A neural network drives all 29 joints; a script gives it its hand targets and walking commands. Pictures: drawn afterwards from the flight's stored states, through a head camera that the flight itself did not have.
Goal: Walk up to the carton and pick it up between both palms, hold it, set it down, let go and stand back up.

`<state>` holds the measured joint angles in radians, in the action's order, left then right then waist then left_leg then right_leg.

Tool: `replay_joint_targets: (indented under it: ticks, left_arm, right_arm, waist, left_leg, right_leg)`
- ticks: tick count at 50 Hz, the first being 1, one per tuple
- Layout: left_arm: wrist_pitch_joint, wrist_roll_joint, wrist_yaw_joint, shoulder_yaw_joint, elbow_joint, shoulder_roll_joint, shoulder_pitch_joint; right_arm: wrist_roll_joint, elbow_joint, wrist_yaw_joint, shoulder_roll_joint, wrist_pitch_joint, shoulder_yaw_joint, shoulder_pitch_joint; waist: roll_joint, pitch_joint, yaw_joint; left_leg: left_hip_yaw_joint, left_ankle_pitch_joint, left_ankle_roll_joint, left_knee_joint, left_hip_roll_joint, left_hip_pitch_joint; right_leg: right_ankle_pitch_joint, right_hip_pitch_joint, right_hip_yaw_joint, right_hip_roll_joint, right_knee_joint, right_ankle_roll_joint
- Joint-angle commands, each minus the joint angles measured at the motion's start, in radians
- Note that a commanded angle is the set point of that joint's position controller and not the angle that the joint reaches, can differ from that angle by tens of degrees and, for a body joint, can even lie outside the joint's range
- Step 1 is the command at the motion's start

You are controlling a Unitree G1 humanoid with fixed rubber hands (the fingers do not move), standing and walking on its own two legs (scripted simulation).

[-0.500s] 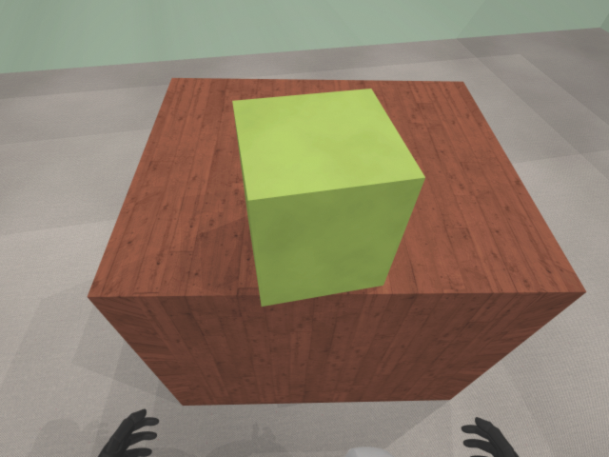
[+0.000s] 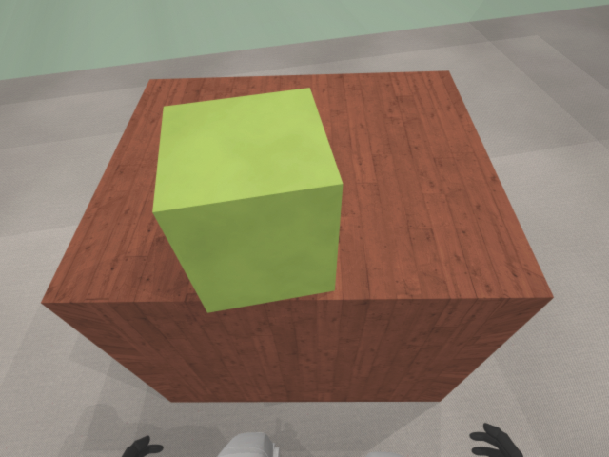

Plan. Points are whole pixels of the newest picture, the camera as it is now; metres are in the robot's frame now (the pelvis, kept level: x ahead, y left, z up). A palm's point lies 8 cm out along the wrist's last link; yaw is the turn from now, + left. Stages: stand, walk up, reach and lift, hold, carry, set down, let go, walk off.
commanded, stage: walk up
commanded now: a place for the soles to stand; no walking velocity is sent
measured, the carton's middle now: (256, 206) +0.44 +0.10 +0.05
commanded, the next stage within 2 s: none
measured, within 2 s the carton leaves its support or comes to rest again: neither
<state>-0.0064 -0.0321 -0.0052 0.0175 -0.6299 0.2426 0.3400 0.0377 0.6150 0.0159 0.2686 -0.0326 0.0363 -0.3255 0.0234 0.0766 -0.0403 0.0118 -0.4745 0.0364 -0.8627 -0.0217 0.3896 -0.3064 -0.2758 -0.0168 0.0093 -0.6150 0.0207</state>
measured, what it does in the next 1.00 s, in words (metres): steps on the spot: left foot, then right foot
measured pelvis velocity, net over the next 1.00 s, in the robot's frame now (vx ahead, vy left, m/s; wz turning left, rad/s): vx -0.04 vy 0.03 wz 0.09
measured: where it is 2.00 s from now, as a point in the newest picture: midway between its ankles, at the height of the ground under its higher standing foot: outside the picture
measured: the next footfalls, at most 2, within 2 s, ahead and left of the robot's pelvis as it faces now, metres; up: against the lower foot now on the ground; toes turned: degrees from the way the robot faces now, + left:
left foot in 0.10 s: +0.03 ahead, +0.18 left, +0.00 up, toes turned +1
right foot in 1.00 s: +0.00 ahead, -0.07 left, +0.00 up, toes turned +6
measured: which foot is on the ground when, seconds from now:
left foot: up 0.00-0.08, down 0.10-1.00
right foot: down 0.00-0.72, up 0.74-0.98, down 1.00-1.00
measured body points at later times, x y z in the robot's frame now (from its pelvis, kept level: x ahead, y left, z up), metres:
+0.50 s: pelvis +0.00 +0.02 +0.00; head +0.01 +0.02 +0.45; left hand +0.12 +0.29 -0.10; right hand +0.14 -0.24 -0.10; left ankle +0.02 +0.13 -0.73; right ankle +0.02 -0.11 -0.73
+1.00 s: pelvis -0.04 +0.03 +0.00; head -0.01 +0.04 +0.45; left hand +0.02 +0.31 -0.12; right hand +0.09 -0.22 -0.11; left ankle +0.02 +0.13 -0.73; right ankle -0.04 -0.08 -0.73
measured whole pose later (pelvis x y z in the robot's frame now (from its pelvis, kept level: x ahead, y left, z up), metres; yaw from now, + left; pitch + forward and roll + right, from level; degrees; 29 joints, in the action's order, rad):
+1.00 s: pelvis -0.04 +0.03 +0.00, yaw +5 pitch -1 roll -1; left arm -0.01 -0.01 -0.02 0.04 -0.63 0.28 0.36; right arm 0.04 0.63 -0.01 0.25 -0.06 0.03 -0.27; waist -0.01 0.07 0.02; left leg 0.06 -0.20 -0.04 -0.59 0.06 0.38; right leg -0.40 -0.26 -0.01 -0.02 -0.61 -0.01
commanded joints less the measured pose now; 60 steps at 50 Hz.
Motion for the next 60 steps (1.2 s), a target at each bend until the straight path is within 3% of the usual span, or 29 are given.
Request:
replay_joint_targets:
  ticks: [1,3,4,5,6,7,8,10,12,16,24,26,31,33,35,36,37,41,45,48,49,50,51,52,53,54,56,58,60]
  left_arm:
    - [0.014,0.005,-0.017,0.054,0.106,0.193,-0.023]
    - [0.009,0.016,-0.011,0.042,0.120,0.194,-0.051]
    - [0.011,0.021,-0.006,0.029,0.127,0.165,-0.027]
    - [0.013,0.029,-0.004,0.019,0.137,0.128,0.011]
    - [0.005,0.027,-0.011,0.011,0.121,0.096,0.028]
    - [0.001,0.018,-0.013,0.019,0.118,0.105,0.017]
    - [0.006,0.015,-0.013,0.026,0.119,0.124,0.014]
    - [0.022,0.015,-0.009,0.036,0.118,0.171,-0.002]
    - [0.025,0.011,-0.008,0.044,0.128,0.190,-0.028]
    - [0.026,0.017,-0.008,0.040,0.134,0.195,-0.040]
    - [0.023,0.016,-0.003,0.033,0.135,0.172,-0.051]
    - [0.023,0.014,-0.019,0.056,0.123,0.224,-0.015]
    - [0.005,0.007,-0.031,0.071,0.121,0.260,-0.057]
    - [-0.004,0.009,-0.028,0.068,0.130,0.254,-0.087]
    - [-0.014,0.023,-0.025,0.048,0.134,0.180,-0.084]
    - [-0.023,0.027,-0.032,0.043,0.126,0.150,-0.062]
    - [-0.028,0.021,-0.040,0.046,0.117,0.150,-0.044]
    - [-0.006,0.026,-0.042,0.051,0.072,0.152,0.031]
    - [0.017,0.024,-0.022,0.045,0.072,0.125,0.031]
    - [0.033,0.010,-0.021,0.049,0.070,0.110,0.085]
    - [0.035,-0.002,-0.024,0.054,0.068,0.130,0.106]
    - [0.036,-0.018,-0.027,0.062,0.075,0.181,0.099]
    - [0.031,-0.018,-0.033,0.075,0.084,0.227,0.062]
    - [0.028,-0.011,-0.036,0.083,0.072,0.239,0.029]
    - [0.032,-0.013,-0.036,0.069,0.075,0.201,-0.008]
    - [0.039,-0.013,-0.033,0.054,0.080,0.169,-0.015]
    - [0.050,-0.013,-0.031,0.049,0.083,0.167,0.019]
    - [0.046,-0.001,-0.023,0.054,0.066,0.188,0.044]
    - [0.031,0.015,-0.011,0.055,0.068,0.200,0.017]
  right_arm:
    - [-0.002,-0.068,-0.001,0.080,0.016,0.030,-0.018]
    - [0.001,-0.064,-0.003,0.100,0.032,0.037,-0.040]
    - [0.008,-0.065,-0.002,0.137,0.039,0.043,-0.035]
    - [0.008,-0.076,-0.001,0.187,0.039,0.053,0.009]
    - [-0.020,-0.067,-0.006,0.184,0.033,0.048,0.050]
    - [-0.032,-0.072,-0.012,0.166,0.030,0.040,0.083]
    - [-0.036,-0.077,-0.020,0.142,0.028,0.027,0.106]
    - [-0.027,-0.087,-0.023,0.125,0.026,0.017,0.086]
    - [-0.026,-0.074,-0.026,0.126,0.025,0.021,0.044]
    - [-0.017,-0.075,-0.031,0.129,0.028,0.025,0.042]
    - [-0.023,-0.069,-0.033,0.144,0.037,0.027,0.047]
    - [-0.008,-0.090,-0.042,0.182,0.023,0.041,0.074]
    - [0.000,-0.102,-0.051,0.148,0.006,0.044,0.024]
    - [-0.004,-0.103,-0.055,0.164,0.010,0.051,0.002]
    - [-0.016,-0.097,-0.051,0.222,0.013,0.071,0.011]
    - [-0.022,-0.097,-0.043,0.230,0.009,0.078,0.030]
    - [-0.014,-0.097,-0.034,0.220,0.005,0.076,0.035]
    - [0.015,-0.094,-0.018,0.162,-0.005,0.061,0.060]
    - [0.012,-0.064,-0.015,0.129,-0.012,0.046,0.054]
    - [-0.008,-0.038,-0.021,0.140,-0.017,0.039,0.069]
    - [-0.016,-0.030,-0.024,0.121,-0.014,0.034,0.040]
    - [-0.027,-0.033,-0.026,0.085,-0.009,0.021,0.014]
    - [-0.015,-0.041,-0.024,0.066,-0.012,0.017,0.005]
    - [0.007,-0.033,-0.018,0.094,-0.018,0.034,0.021]
    - [0.007,-0.024,-0.025,0.103,-0.019,0.038,-0.005]
    - [0.002,-0.025,-0.031,0.108,-0.012,0.036,0.004]
    - [0.003,-0.019,-0.032,0.101,0.000,0.031,0.030]
    - [0.003,-0.023,-0.028,0.065,0.013,0.024,0.040]
    - [-0.012,-0.017,-0.023,0.055,0.031,0.021,0.000]
  waist:
    - [-0.154,-0.077,0.029]
    - [-0.119,-0.104,0.064]
    - [-0.043,-0.151,0.058]
    - [0.058,-0.170,0.035]
    - [0.086,-0.153,0.019]
    - [0.097,-0.115,0.014]
    - [0.095,-0.087,0.003]
    - [0.047,-0.067,0.021]
    - [0.010,-0.061,0.040]
    - [-0.043,-0.065,0.042]
    - [-0.047,-0.105,0.040]
    - [-0.032,-0.098,0.028]
    - [-0.124,-0.080,0.047]
    - [-0.107,-0.095,0.062]
    - [0.070,-0.071,0.074]
    - [0.129,-0.034,0.076]
    - [0.139,-0.001,0.076]
    - [0.129,-0.051,0.065]
    - [0.074,-0.146,0.074]
    - [0.079,-0.130,0.028]
    - [0.061,-0.132,0.023]
    - [-0.058,-0.105,0.023]
    - [-0.109,-0.010,0.034]
    - [-0.090,0.072,0.030]
    - [-0.113,0.112,0.061]
    - [-0.113,0.125,0.057]
    - [-0.105,0.102,0.035]
    - [-0.150,0.054,0.023]
    - [-0.202,-0.012,0.050]
  left_leg:
    - [-0.007,0.137,-0.024,0.237,-0.004,-0.088]
    - [0.028,0.356,-0.054,0.407,-0.013,-0.234]
    - [0.132,0.437,-0.091,0.401,-0.074,-0.311]
    - [0.284,0.460,-0.156,0.415,-0.171,-0.317]
    - [0.284,0.402,-0.234,0.429,-0.223,-0.174]
    - [0.246,0.350,-0.235,0.432,-0.199,-0.071]
    - [0.194,0.294,-0.193,0.425,-0.152,-0.033]
    - [0.130,0.308,-0.116,0.369,-0.071,-0.042]
    - [0.118,0.304,-0.093,0.330,-0.039,-0.061]
    - [0.125,0.322,-0.086,0.310,-0.033,-0.118]
    - [0.151,0.344,-0.093,0.337,-0.037,-0.095]
    - [0.127,0.468,-0.090,0.241,-0.018,-0.058]
    - [0.078,0.295,-0.066,0.152,0.015,-0.058]
    - [0.136,0.334,-0.090,0.244,-0.014,-0.120]
    - [0.362,0.242,-0.167,0.467,-0.129,-0.076]
    - [0.461,0.173,-0.219,0.559,-0.189,-0.029]
    - [0.496,0.140,-0.243,0.585,-0.222,-0.033]
    - [0.349,0.368,-0.251,0.495,-0.146,-0.123]
    - [0.301,0.171,-0.220,0.466,-0.098,-0.226]
    - [0.266,0.072,-0.159,0.408,-0.083,-0.083]
    - [0.255,0.024,-0.120,0.389,-0.068,0.023]
    - [0.193,0.002,-0.064,0.268,-0.020,0.130]
    - [0.086,-0.042,-0.008,0.152,0.059,0.173]
    - [0.083,-0.025,-0.020,0.040,0.005,0.079]
    - [0.085,0.009,-0.025,0.031,-0.009,0.044]
    - [0.092,0.043,-0.024,0.080,-0.001,0.072]
    - [0.074,0.086,-0.019,0.124,-0.004,0.080]
    - [0.036,0.092,-0.019,0.200,0.006,0.012]
    - [0.003,0.214,-0.021,0.361,0.020,-0.128]
  right_leg:
    - [0.423,0.052,0.226,0.226,0.108,0.148]
    - [0.347,-0.045,0.172,0.190,0.047,0.091]
    - [0.238,-0.107,0.133,0.148,0.003,0.047]
    - [0.089,-0.142,0.063,0.069,-0.074,0.001]
    - [-0.083,-0.030,0.005,0.022,-0.081,-0.015]
    - [-0.090,0.039,0.020,0.020,-0.033,-0.009]
    - [-0.047,0.054,0.045,0.034,0.029,-0.003]
    - [0.066,0.035,0.096,0.078,0.085,0.013]
    - [0.050,0.001,0.128,0.108,0.118,0.034]
    - [0.016,-0.052,0.137,0.122,0.159,0.040]
    - [0.050,0.025,0.081,0.102,0.123,0.032]
    - [0.181,0.059,0.126,0.162,0.110,0.065]
    - [0.204,0.015,0.195,0.279,0.145,0.156]
    - [0.106,-0.049,0.116,0.214,0.087,0.108]
    - [-0.106,-0.083,-0.027,0.026,-0.147,0.013]
    - [-0.269,-0.100,-0.022,-0.039,-0.254,-0.010]
    - [-0.334,-0.155,0.024,-0.027,-0.340,-0.016]
    - [-0.253,-0.176,0.063,-0.019,-0.376,-0.038]
    - [-0.190,-0.097,0.003,-0.022,-0.082,-0.052]
    - [0.023,0.104,-0.017,-0.035,0.201,-0.024]
    - [0.030,0.192,0.053,0.002,0.206,0.004]
    - [-0.135,0.200,0.286,0.145,0.277,0.061]
    - [-0.348,0.069,0.489,0.312,0.354,0.143]
    - [-0.435,-0.120,0.518,0.373,0.391,0.195]
    - [-0.385,-0.158,0.457,0.343,0.390,0.199]
    - [-0.255,-0.106,0.377,0.272,0.373,0.162]
    - [-0.036,-0.024,0.321,0.224,0.326,0.113]
    - [0.087,0.010,0.280,0.196,0.271,0.101]
    - [0.119,-0.015,0.183,0.136,0.194,0.080]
